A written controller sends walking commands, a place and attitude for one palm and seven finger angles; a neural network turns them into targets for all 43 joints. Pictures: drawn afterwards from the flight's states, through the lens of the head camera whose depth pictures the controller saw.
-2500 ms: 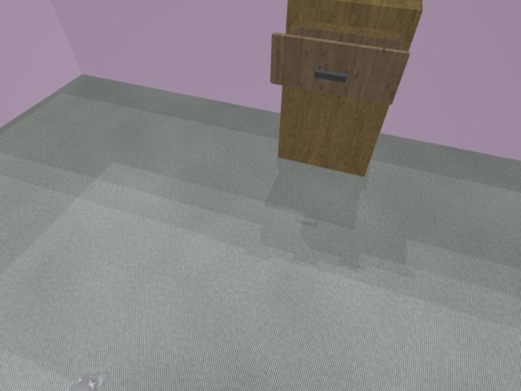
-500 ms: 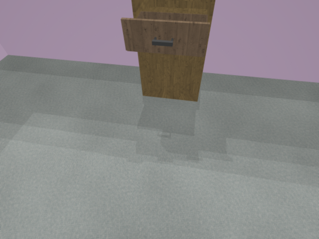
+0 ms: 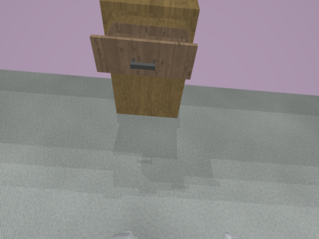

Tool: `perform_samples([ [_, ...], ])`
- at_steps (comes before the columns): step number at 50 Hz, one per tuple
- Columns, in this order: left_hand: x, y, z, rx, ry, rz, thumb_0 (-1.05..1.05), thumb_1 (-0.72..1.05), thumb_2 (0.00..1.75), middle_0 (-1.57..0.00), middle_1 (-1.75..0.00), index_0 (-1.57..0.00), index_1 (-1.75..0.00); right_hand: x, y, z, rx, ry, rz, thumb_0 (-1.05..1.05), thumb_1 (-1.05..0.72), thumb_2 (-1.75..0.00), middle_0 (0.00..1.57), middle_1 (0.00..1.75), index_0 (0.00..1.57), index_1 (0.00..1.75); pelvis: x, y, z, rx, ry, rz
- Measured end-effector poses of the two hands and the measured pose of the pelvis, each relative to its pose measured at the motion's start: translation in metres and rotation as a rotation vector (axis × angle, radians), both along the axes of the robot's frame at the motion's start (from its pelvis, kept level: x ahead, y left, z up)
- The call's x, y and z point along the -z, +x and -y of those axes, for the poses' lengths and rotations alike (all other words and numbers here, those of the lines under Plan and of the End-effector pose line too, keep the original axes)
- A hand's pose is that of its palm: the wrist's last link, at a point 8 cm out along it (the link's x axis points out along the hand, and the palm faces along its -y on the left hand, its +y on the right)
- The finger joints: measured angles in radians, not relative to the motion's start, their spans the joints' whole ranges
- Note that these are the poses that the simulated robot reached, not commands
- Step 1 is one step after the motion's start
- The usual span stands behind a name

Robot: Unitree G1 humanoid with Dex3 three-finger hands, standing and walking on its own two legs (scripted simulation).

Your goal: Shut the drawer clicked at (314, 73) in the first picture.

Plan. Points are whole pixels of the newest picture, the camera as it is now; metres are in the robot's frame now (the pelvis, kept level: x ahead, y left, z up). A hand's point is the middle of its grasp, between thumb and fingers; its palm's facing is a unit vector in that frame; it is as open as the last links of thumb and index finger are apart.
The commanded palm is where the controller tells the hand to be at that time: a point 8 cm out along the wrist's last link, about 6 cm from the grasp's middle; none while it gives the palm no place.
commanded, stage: walk to a spot facing it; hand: left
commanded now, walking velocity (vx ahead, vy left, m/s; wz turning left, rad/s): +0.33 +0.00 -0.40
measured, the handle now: (143, 63) +0.81 +0.15 -0.03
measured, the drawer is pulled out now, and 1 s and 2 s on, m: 0.29 0.29 0.29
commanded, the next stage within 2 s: turn to face it in 0.30 s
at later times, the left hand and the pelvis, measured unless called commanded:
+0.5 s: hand (130, 174) +0.34 +0.12 -0.15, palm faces -0.26 -0.95 -0.17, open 7.3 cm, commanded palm none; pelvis +0.19 -0.02 +0.01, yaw -12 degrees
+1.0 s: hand (113, 185) +0.30 +0.17 -0.16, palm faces +0.01 -0.99 -0.16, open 7.3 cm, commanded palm none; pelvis +0.23 -0.01 +0.02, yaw -3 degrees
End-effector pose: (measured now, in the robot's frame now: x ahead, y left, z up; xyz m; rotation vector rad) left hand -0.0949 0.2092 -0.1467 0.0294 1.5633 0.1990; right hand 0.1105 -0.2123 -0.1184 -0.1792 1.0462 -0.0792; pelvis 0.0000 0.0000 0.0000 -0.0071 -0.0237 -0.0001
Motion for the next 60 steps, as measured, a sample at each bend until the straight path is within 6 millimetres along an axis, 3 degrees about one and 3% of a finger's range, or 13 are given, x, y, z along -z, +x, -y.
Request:
perform_samples([
  [6, -0.014, 0.131, -0.038, 0.1, 0.03, 0.184, 0.01, 0.91, 0.9, -0.19, -0.3, -0.2, -0.3, -0.014, -0.025, 0.007, 0.148, -0.056, -0.107, -0.02, -0.95, -0.9, 0.2, 0.3, 0.21, 0.3, -0.019, 0.046, -0.016, 0.047, 0.008, 0.008],
  [12, -0.027, 0.245, -0.042, 0.174, 0.025, 0.319, 0.0, 0.92, 0.9, -0.19, -0.3, -0.2, -0.3, -0.016, -0.056, 0.004, 0.237, -0.057, -0.269, -0.01, -0.94, -0.9, 0.2, 0.3, 0.2, 0.3, -0.026, 0.09, -0.02, 0.096, 0.015, 0.004],
  [20, -0.03, 0.366, -0.005, 0.335, -0.009, 0.354, 0.0, 0.92, 0.9, -0.19, -0.3, -0.2, -0.3, -0.008, -0.071, -0.016, 0.376, 0.028, -0.424, 0.0, -0.92, -0.9, 0.2, 0.3, 0.2, 0.3, -0.023, 0.148, -0.005, 0.181, 0.012, 0.003],
  [24, -0.024, 0.423, 0.027, 0.424, -0.008, 0.384, 0.0, 0.92, 0.9, -0.19, -0.3, -0.2, -0.3, 0.005, -0.067, -0.019, 0.438, 0.081, -0.493, 0.0, -0.91, -0.9, 0.2, 0.3, 0.2, 0.3, -0.012, 0.178, 0.014, 0.213, 0.012, -0.005],
  [27, -0.018, 0.454, 0.048, 0.44, 0.006, 0.447, 0.0, 0.91, 0.9, -0.19, -0.3, -0.2, -0.3, 0.019, -0.055, -0.012, 0.451, 0.116, -0.536, 0.0, -0.91, -0.9, 0.2, 0.3, 0.2, 0.3, 0.001, 0.197, 0.03, 0.211, 0.02, -0.008],
  [33, -0.026, 0.461, 0.064, 0.402, 0.006, 0.452, 0.0, 0.91, 0.9, -0.19, -0.3, -0.2, -0.3, 0.022, 0.012, 0.014, 0.402, 0.096, -0.434, 0.0, -0.91, -0.9, 0.2, 0.3, 0.2, 0.3, -0.008, 0.214, 0.037, 0.182, -0.006, 0.013],
  [37, -0.032, 0.461, 0.057, 0.343, 0.012, 0.466, -0.01, 0.93, 0.9, -0.2, -0.3, -0.2, -0.3, 0.016, 0.059, 0.025, 0.346, 0.072, -0.337, 0.0, -0.91, -0.9, 0.2, 0.3, 0.2, 0.3, -0.014, 0.22, 0.036, 0.146, -0.014, 0.007],
  [40, -0.029, 0.455, 0.046, 0.294, 0.009, 0.462, -0.01, 0.93, 0.9, -0.2, -0.3, -0.2, -0.3, 0.01, 0.082, 0.029, 0.295, 0.034, -0.309, 0.01, -0.93, -0.9, 0.2, 0.3, 0.2, 0.3, -0.015, 0.224, 0.03, 0.118, -0.022, 0.004],
  [46, -0.008, 0.42, 0.009, 0.171, 0.008, 0.384, -0.01, 0.92, 0.9, -0.2, -0.3, -0.2, -0.3, 0.001, 0.105, 0.027, 0.226, -0.037, -0.287, 0.01, -0.93, -0.9, 0.2, 0.3, 0.2, 0.3, -0.01, 0.231, 0.013, 0.078, -0.032, 0.004],
  [52, -0.017, 0.37, -0.023, 0.12, 0.051, 0.234, 0.0, 0.93, 0.9, -0.19, -0.3, -0.2, -0.3, -0.013, 0.119, 0.015, 0.174, -0.049, -0.293, 0.01, -0.92, -0.9, 0.2, 0.3, 0.2, 0.3, -0.025, 0.235, 0.006, 0.047, -0.028, -0.013],
  [56, -0.025, 0.343, -0.029, 0.108, 0.074, 0.167, 0.0, 0.92, 0.9, -0.19, -0.3, -0.2, -0.3, -0.015, 0.125, 0.018, 0.158, -0.047, -0.29, 0.01, -0.93, -0.9, 0.2, 0.3, 0.2, 0.3, -0.029, 0.234, 0.006, 0.043, -0.02, -0.014],
  [60, -0.029, 0.329, -0.021, 0.126, 0.074, 0.124, 0.0, 0.92, 0.9, -0.19, -0.3, -0.2, -0.3, -0.012, 0.125, 0.026, 0.169, -0.026, -0.271, 0.01, -0.93, -0.9, 0.2, 0.3, 0.2, 0.3, -0.03, 0.235, 0.013, 0.042, -0.007, -0.009],
])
